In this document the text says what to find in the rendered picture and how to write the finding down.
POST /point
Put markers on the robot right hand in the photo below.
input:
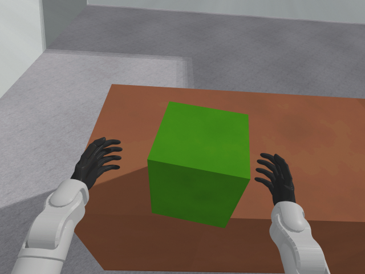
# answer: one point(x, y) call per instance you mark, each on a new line
point(281, 185)

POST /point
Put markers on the robot right forearm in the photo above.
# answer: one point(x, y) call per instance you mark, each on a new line
point(300, 253)

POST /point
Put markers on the pedestal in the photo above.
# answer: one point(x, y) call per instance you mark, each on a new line
point(321, 138)

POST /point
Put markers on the carton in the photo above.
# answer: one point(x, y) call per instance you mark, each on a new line
point(199, 164)

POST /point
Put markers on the robot left hand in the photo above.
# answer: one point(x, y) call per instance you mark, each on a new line
point(90, 166)

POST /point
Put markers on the robot left forearm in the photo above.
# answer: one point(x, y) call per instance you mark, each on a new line
point(47, 242)

